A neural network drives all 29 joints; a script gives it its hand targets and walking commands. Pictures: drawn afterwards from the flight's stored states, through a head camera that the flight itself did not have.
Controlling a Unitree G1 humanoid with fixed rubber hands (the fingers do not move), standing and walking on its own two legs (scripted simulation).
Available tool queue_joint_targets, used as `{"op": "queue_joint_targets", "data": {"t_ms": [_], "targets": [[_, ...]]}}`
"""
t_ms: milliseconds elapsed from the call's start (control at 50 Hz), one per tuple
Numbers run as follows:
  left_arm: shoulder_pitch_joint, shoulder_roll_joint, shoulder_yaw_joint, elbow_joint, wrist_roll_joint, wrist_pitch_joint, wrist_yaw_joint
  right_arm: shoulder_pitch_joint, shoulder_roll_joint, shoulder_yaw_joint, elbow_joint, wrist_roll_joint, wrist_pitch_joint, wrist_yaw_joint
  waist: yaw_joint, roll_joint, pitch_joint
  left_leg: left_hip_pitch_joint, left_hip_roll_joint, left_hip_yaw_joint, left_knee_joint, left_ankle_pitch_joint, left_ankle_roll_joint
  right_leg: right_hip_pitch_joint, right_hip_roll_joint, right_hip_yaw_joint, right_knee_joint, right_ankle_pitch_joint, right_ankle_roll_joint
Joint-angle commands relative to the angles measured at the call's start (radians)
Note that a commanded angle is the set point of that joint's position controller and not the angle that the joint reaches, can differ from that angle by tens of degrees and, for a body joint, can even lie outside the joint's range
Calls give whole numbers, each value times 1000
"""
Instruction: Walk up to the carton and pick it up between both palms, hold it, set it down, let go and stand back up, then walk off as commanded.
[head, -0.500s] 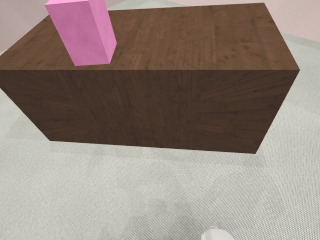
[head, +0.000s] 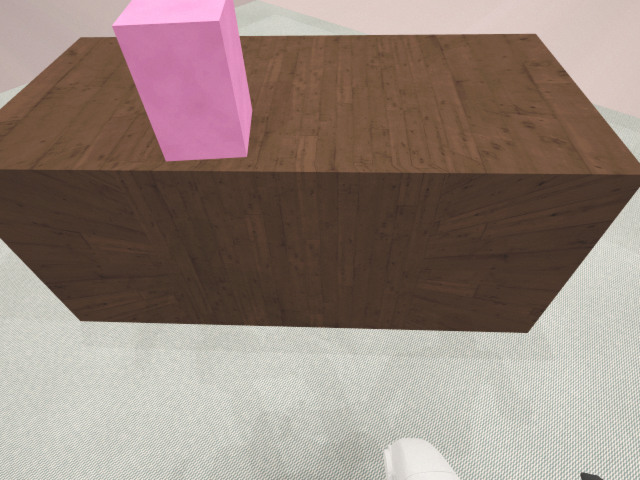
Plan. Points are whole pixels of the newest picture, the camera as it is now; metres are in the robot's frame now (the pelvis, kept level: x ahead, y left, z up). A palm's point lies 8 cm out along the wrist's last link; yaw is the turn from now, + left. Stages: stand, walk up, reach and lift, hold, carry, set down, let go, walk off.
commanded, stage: walk up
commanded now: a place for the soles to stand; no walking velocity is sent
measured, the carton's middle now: (196, 77) +0.87 +0.28 +0.09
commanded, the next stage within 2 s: none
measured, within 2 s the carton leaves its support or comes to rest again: neither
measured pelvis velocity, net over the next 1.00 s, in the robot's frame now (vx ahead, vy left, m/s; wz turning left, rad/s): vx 0.19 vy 0.21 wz -0.04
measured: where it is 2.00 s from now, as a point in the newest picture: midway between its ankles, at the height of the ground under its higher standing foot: outside the picture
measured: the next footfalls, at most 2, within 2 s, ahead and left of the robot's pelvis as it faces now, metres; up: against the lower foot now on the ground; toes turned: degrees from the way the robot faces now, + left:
right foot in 0.22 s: +0.21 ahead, -0.09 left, +0.00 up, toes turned -7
left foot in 0.54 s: +0.16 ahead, +0.26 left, +0.00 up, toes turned +7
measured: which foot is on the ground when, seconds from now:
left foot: down 0.00-0.24, up 0.26-0.52, down 0.54-0.90, up 0.92-1.00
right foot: up 0.00-0.20, down 0.22-0.54, up 0.56-0.86, down 0.88-1.00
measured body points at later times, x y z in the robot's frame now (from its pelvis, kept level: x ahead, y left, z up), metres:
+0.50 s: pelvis +0.08 +0.11 -0.01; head +0.09 +0.09 +0.44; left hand +0.15 +0.47 -0.08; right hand +0.16 -0.21 -0.14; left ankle +0.12 +0.23 -0.67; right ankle +0.17 -0.08 -0.69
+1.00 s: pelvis +0.19 +0.21 -0.01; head +0.21 +0.20 +0.44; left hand +0.29 +0.57 -0.08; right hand +0.21 -0.11 -0.14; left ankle +0.15 +0.29 -0.63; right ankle +0.28 +0.07 -0.70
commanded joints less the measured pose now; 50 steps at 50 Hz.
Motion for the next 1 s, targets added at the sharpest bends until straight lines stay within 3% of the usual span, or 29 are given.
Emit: {"op": "queue_joint_targets", "data": {"t_ms": [0,60,120,140,180,200,220,240,280,300,360,420,460,480,500,520,540,560,600,620,700,780,800,840,860,880,900,940,980], "targets": [[-25,237,53,5,-10,-15,18,45,-236,-120,-129,-24,-19,-40,-50,177,117,261,243,-331,-505,230,-29,-229,-45,-30,-224,89,3],[-22,200,41,-14,-15,-12,18,61,-224,-119,-145,-37,-6,-40,-48,195,47,269,213,-239,-436,479,-39,-128,-19,-129,-360,116,-7],[-9,171,41,-9,-17,-14,19,11,-224,-120,-171,-49,7,-35,-40,184,-2,164,208,-185,-380,456,-11,61,-20,-208,-494,154,-16],[28,172,47,1,-18,-17,23,-4,-225,-118,-178,-50,12,-33,-18,186,-18,89,207,-182,-319,442,-17,156,-18,-194,-512,156,-30],[247,239,85,68,-5,-27,45,-88,-205,-105,-210,-44,12,-32,128,29,-121,-170,171,-85,16,612,-57,580,-10,-114,-647,218,-84],[360,303,113,86,5,-26,62,-53,-162,-88,-212,-31,9,-33,203,-111,-192,-339,103,-73,297,415,-112,764,-111,129,-722,82,-167],[340,396,140,60,13,-24,72,-41,-151,-86,-223,-29,15,-32,186,-270,-223,-587,-23,-136,520,-179,-162,852,-378,661,-857,-87,-319],[244,411,135,20,-2,-20,76,-78,-277,-108,-214,-36,37,-38,158,-69,-213,-544,55,-334,619,-170,-143,698,-461,838,-952,-400,-360],[78,388,112,-2,3,-25,84,-81,-275,-118,-182,-29,50,-30,90,45,-30,-498,110,-356,622,-90,-117,409,-455,674,-956,-357,-348],[22,361,98,2,-1,-31,82,-64,-258,-121,-172,-34,54,-25,52,39,56,-455,139,-363,571,-69,-105,259,-418,569,-951,-341,-299],[-49,373,96,-11,25,-41,67,81,-266,-141,-126,-40,70,2,-22,-99,0,-226,119,-310,448,-3,-74,46,-292,330,-906,-321,-214],[-86,408,116,-24,51,-39,61,88,-262,-150,-102,-36,75,19,-27,-204,-35,-127,124,-257,271,-48,-70,-14,-283,271,-864,-428,-194],[-154,425,123,-29,62,-33,53,161,-261,-162,-72,-29,74,22,-69,-242,-48,51,104,-201,160,-31,-55,-121,-279,214,-820,-431,-165],[-194,407,114,-30,68,-22,51,265,-263,-173,-28,-28,69,20,-124,-158,-64,228,73,-185,29,-42,-52,-236,-231,118,-686,-402,-121],[-217,325,89,-30,78,-10,51,420,-287,-189,30,-35,64,9,-196,40,-66,372,23,-205,-92,-143,-65,-364,-147,-18,-381,-354,-65],[-195,172,38,-39,65,-5,52,464,-334,-191,37,-50,59,-11,-233,419,50,230,164,-536,-445,-493,-47,-504,62,-143,69,-366,-6],[-202,183,36,-70,31,3,62,239,-426,-185,-51,-38,42,-21,-138,401,147,18,324,-890,-733,-762,9,-539,79,-19,167,-260,16],[-221,229,45,-53,26,-11,55,39,-436,-176,-106,-28,29,-29,-91,257,208,-66,344,-974,-821,-769,29,-462,28,70,164,-158,6],[-64,292,65,23,12,-19,39,-49,-380,-163,-134,-34,12,-42,-9,149,149,46,287,-742,-646,-561,-15,-388,-25,36,144,1,12],[-11,293,68,50,12,-22,33,-37,-330,-156,-142,-34,7,-43,0,116,121,91,256,-635,-560,-453,-5,-337,-48,4,92,41,19],[-96,256,55,1,15,-29,15,85,-267,-132,-130,-27,-4,-38,-54,144,184,180,239,-500,-511,-160,57,-292,-70,-43,-161,54,18],[-83,195,43,-27,3,-45,13,123,-263,-122,-144,-39,5,-38,-52,182,54,197,203,-330,-332,441,75,-69,-30,-172,-421,83,-3],[-39,185,42,-16,0,-50,18,98,-245,-119,-164,-38,14,-37,-28,174,10,162,173,-268,-256,553,68,48,0,-204,-490,138,-12],[233,231,73,70,3,-56,46,10,-202,-105,-210,-27,19,-35,127,63,-144,-90,123,-154,82,671,10,526,29,-160,-630,325,-54],[374,287,99,98,14,-52,64,36,-169,-92,-214,-24,15,-39,209,-34,-220,-286,102,-152,328,510,-38,766,-67,40,-633,299,-124],[371,378,124,63,15,-47,76,63,-120,-76,-233,-8,21,-45,184,-218,-269,-482,-29,-171,520,-86,-93,833,-383,629,-765,295,-275],[261,416,123,18,3,-41,78,10,-244,-99,-230,-19,44,-58,163,-85,-240,-489,-3,-319,640,-181,-105,699,-473,857,-864,94,-392],[162,375,102,8,-5,-37,85,-15,-240,-108,-211,-24,52,-59,119,61,-65,-527,63,-359,689,-121,-99,505,-449,704,-830,86,-380],[49,334,75,5,7,-38,83,2,-238,-119,-181,-28,52,-54,50,24,43,-407,117,-359,542,-91,-87,223,-355,485,-814,49,-295]]}}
